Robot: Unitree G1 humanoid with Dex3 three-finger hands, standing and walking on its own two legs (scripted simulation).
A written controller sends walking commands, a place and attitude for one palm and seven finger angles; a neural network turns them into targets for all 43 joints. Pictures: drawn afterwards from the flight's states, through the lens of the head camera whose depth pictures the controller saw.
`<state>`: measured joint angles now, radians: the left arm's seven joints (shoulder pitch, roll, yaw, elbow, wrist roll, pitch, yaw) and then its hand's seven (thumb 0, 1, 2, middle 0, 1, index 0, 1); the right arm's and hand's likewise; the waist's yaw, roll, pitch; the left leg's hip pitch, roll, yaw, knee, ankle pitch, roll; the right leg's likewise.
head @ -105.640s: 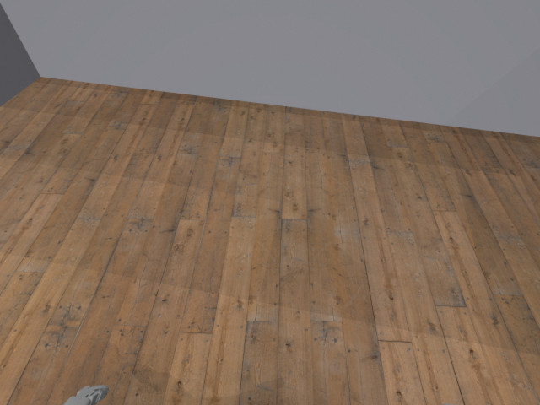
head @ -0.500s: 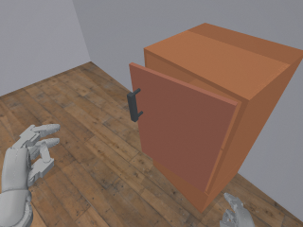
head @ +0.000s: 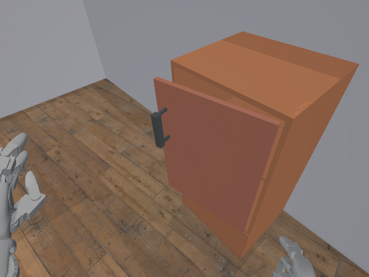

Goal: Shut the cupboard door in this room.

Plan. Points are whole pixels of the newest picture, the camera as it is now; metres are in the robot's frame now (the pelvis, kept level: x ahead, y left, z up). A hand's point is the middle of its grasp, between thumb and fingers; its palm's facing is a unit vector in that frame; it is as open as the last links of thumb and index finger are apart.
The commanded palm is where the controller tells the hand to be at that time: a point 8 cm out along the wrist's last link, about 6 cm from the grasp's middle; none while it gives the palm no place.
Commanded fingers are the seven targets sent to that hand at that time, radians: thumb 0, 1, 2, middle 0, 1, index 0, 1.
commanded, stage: step back with the hand held close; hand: left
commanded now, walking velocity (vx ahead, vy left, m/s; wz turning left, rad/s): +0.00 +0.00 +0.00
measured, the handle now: (162, 127) +0.61 +0.16 -0.04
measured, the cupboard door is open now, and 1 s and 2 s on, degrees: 11 11 11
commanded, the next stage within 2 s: stop stepping back and stand still in 1.22 s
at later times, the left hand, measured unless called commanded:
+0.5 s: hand (22, 209) +0.16 +0.29 +0.16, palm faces +0.41 -0.75 -0.52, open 7.4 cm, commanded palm +0.11 +0.32 +0.17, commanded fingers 0.00 0.90 0.90 -0.20 -0.30 -0.20 -0.30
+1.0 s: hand out of the picture +0.08 +0.28 +0.16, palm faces +0.51 -0.72 -0.47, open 7.4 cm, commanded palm +0.01 +0.32 +0.17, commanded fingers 0.00 0.90 0.90 -0.20 -0.30 -0.20 -0.30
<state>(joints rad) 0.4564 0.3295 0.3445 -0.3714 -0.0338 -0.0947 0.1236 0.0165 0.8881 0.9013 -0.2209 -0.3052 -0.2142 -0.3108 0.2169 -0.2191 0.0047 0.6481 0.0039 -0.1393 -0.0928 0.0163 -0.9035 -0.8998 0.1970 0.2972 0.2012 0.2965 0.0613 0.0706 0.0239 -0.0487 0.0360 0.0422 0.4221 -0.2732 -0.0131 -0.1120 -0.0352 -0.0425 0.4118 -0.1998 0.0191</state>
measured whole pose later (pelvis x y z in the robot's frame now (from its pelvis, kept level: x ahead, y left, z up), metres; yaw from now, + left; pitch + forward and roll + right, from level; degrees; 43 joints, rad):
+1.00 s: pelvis -0.11 +0.01 -0.03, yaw +2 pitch -2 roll +0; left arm 0.50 0.41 0.46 -0.49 0.00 -0.25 0.18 0.01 0.89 0.90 -0.22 -0.30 -0.21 -0.31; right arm 0.26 -0.23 -0.01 0.59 0.01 -0.09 -0.09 0.02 -0.90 -0.90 0.20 0.30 0.20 0.30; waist -0.01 -0.01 0.04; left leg -0.45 0.01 0.03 0.71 -0.33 0.03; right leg -0.45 -0.02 0.03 0.58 -0.11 0.03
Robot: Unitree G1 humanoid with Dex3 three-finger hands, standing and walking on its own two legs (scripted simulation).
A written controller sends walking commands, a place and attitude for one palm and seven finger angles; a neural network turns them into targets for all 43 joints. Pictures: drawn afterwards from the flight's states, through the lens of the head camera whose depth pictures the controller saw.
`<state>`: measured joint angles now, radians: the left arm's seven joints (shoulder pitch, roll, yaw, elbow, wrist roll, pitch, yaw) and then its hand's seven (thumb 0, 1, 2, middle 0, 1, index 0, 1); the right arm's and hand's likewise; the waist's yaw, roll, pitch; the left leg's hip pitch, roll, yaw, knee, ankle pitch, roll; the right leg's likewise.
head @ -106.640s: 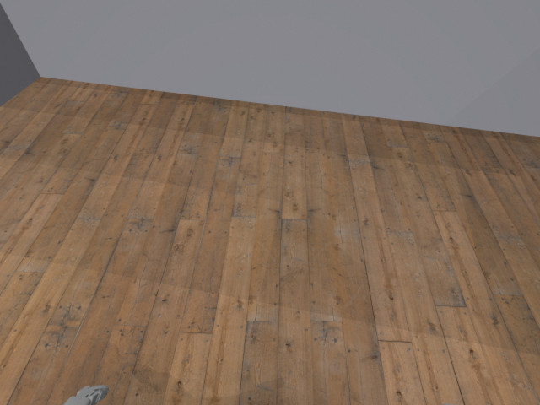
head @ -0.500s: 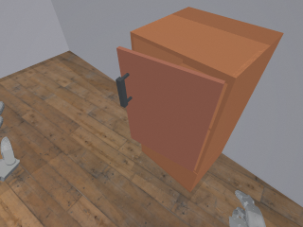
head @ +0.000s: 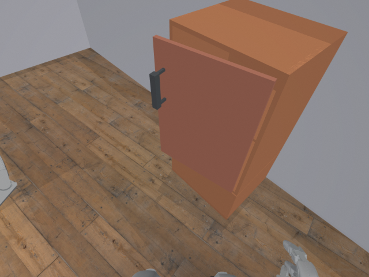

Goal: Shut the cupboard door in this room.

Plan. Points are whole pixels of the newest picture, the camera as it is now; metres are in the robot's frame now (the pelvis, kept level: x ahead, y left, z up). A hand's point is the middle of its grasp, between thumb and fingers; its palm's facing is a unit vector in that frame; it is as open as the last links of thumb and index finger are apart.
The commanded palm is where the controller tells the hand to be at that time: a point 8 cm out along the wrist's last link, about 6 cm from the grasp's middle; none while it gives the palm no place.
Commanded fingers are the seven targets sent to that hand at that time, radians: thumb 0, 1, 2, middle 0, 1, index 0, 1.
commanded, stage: step back with the hand held close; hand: left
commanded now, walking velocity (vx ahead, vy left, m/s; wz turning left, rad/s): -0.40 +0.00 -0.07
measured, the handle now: (159, 88) +0.73 +0.13 -0.01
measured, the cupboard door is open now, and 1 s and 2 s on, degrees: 11 11 11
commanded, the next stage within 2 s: stop stepping back and stand still in 0.22 s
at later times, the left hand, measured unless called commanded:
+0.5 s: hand out of the picture +0.07 +0.29 +0.21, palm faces +0.57 -0.71 -0.41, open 7.4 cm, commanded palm +0.00 +0.31 +0.20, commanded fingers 0.00 0.90 0.90 -0.20 -0.30 -0.20 -0.30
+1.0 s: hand out of the picture +0.05 +0.25 +0.19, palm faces +0.40 -0.80 -0.44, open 7.4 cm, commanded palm -0.02 +0.28 +0.20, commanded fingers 0.00 0.90 0.90 -0.20 -0.30 -0.20 -0.30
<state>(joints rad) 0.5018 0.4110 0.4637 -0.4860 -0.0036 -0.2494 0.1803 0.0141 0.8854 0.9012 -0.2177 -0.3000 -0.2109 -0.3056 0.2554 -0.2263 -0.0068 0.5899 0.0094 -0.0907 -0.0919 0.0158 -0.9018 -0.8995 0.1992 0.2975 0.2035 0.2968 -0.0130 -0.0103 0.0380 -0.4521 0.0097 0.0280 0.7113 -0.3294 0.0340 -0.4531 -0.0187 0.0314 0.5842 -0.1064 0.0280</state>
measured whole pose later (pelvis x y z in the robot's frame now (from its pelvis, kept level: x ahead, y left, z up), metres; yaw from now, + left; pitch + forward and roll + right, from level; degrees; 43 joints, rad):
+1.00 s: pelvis -0.18 -0.01 +0.02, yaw -4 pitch -2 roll -1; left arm 0.52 0.43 0.46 -0.45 -0.03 -0.18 0.17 0.01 0.89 0.90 -0.22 -0.30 -0.21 -0.31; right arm 0.30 -0.21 -0.02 0.65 -0.01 -0.10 -0.10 0.02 -0.91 -0.90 0.19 0.30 0.20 0.30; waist -0.06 -0.02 -0.03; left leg -0.36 0.04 0.09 0.53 -0.16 0.03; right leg -0.19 0.04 -0.07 0.61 -0.49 -0.03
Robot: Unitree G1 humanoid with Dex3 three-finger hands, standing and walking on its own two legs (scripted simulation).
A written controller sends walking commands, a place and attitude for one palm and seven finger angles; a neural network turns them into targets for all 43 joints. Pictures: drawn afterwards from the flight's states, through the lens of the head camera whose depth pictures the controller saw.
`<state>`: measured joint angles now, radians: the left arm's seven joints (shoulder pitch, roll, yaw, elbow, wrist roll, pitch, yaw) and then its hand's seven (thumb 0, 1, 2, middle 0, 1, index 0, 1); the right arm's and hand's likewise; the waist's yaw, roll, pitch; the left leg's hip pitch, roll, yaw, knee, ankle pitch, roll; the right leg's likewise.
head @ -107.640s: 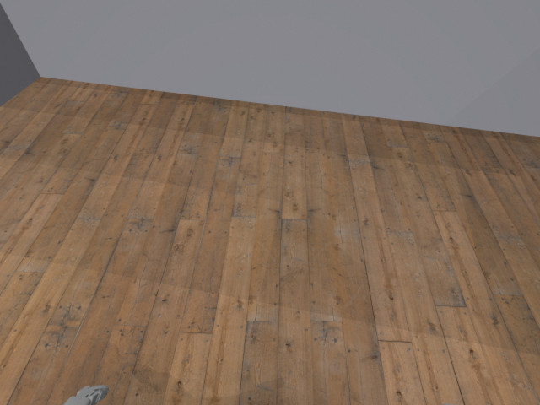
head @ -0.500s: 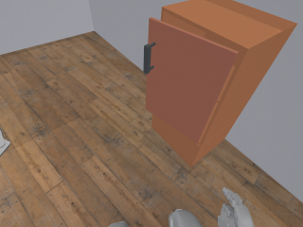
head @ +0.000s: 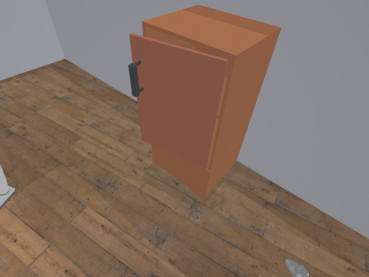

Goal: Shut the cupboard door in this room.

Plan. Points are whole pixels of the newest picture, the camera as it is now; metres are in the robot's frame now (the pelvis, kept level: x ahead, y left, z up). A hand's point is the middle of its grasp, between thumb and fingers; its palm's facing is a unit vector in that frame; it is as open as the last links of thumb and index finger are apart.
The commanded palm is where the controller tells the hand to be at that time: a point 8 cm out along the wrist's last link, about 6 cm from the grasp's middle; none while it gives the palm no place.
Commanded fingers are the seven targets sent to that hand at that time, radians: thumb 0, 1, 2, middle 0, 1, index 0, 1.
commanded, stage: stop stepping back and stand still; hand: left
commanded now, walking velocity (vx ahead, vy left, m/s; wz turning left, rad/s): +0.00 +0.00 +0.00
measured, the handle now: (137, 78) +0.90 +0.21 -0.03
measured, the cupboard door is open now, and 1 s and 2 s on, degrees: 11 11 11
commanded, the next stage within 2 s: let the arm hang, fingers relaxed in 0.16 s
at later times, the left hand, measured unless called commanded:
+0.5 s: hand out of the picture +0.11 +0.19 -0.13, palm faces -0.05 -0.97 -0.25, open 7.4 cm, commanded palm none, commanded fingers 0.00 0.90 0.90 -0.20 -0.30 -0.20 -0.30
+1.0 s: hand out of the picture -0.04 +0.20 -0.16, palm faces +0.03 -0.98 -0.20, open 7.4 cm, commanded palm none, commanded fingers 0.00 0.90 0.90 -0.20 -0.30 -0.20 -0.30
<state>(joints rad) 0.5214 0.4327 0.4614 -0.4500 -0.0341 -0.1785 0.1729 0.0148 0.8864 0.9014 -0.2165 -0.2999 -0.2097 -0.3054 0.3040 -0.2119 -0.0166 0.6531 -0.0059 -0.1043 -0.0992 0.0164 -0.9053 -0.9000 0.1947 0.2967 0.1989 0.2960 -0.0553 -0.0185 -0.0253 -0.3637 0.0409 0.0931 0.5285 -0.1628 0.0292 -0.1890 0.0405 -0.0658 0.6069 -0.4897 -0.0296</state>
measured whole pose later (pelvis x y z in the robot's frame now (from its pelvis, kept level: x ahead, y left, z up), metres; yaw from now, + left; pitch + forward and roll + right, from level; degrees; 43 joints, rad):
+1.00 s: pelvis +0.00 +0.02 +0.01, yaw +0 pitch -2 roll -1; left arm 0.33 0.16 0.00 1.16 0.01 0.01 0.03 0.00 0.91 0.90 -0.20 -0.30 -0.20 -0.30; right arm 0.31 -0.13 0.00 1.15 -0.01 0.02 -0.03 0.01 -0.91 -0.90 0.20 0.30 0.20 0.30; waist 0.00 0.01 0.04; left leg -0.24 0.01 0.03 0.40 -0.13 0.01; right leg -0.11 0.01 -0.01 0.39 -0.25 -0.01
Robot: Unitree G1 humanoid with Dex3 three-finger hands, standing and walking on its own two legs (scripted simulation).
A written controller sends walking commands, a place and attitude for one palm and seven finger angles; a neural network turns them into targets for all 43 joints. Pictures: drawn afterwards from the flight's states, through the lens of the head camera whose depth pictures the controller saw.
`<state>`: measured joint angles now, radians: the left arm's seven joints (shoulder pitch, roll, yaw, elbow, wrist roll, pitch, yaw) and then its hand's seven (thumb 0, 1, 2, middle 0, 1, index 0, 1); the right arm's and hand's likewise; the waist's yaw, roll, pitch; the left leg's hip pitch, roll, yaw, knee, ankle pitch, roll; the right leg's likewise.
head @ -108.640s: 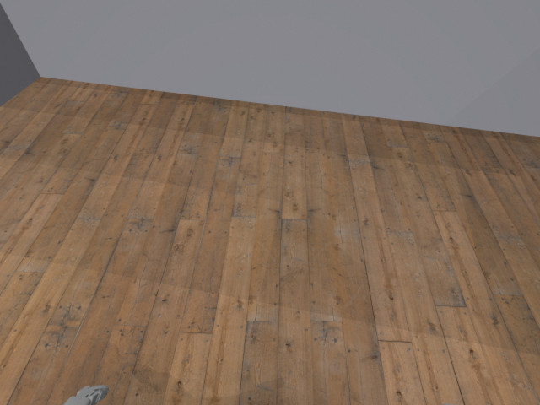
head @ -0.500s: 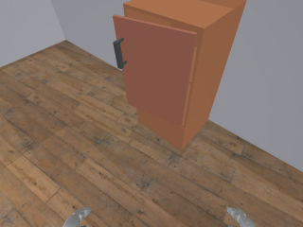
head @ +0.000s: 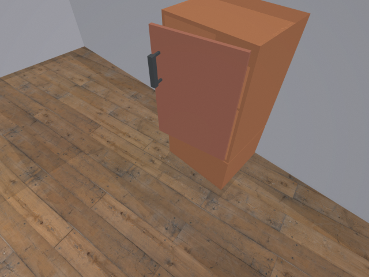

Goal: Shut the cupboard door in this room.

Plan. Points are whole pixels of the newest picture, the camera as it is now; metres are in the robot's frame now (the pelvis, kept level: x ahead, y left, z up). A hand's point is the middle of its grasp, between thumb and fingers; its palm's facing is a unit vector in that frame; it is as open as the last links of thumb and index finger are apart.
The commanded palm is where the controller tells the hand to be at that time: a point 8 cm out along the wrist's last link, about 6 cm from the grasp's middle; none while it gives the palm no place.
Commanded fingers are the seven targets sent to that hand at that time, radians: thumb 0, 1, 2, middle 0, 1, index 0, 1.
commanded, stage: let the arm hang, fingers relaxed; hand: left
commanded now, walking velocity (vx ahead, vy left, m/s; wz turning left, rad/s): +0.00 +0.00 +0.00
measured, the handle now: (156, 69) +0.90 +0.17 -0.04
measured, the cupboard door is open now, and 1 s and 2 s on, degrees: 11 11 11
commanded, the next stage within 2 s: look to check the result in 0.36 s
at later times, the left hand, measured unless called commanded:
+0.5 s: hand out of the picture -0.02 +0.17 -0.18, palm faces +0.02 -0.98 -0.18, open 7.4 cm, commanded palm none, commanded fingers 0.00 0.90 0.90 -0.20 -0.30 -0.20 -0.30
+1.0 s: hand out of the picture +0.00 +0.17 -0.18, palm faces +0.01 -0.98 -0.19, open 7.4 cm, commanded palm none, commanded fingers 0.00 0.90 0.90 -0.20 -0.30 -0.20 -0.30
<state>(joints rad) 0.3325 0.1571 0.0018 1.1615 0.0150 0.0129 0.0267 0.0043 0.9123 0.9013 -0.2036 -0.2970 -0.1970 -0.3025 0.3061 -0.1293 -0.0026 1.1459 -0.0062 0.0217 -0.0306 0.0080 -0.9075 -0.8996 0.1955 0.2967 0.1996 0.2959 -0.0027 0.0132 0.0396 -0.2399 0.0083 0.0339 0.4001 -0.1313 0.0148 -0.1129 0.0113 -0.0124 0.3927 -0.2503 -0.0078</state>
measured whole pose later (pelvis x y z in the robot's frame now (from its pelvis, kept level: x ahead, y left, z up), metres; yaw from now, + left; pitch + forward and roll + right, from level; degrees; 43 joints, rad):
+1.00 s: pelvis +0.01 +0.00 +0.00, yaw -1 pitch -2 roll +0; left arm 0.30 0.15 0.00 1.15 0.02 0.00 0.03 0.00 0.91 0.90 -0.20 -0.30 -0.20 -0.30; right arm 0.27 -0.15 -0.01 1.14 -0.01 0.01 -0.03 0.01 -0.91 -0.90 0.20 0.30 0.20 0.30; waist 0.00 0.01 0.04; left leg -0.21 0.01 0.05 0.38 -0.14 0.01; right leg -0.09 0.01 0.00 0.38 -0.26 -0.01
